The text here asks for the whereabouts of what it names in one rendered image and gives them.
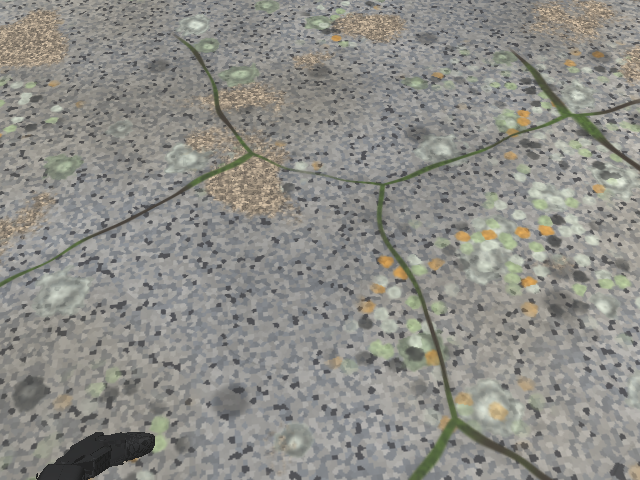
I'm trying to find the robot left hand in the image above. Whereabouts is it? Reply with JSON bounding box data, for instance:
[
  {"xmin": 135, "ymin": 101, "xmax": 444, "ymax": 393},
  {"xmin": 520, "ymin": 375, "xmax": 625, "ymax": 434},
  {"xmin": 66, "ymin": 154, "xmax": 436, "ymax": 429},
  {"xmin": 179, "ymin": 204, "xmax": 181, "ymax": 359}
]
[{"xmin": 36, "ymin": 432, "xmax": 155, "ymax": 480}]

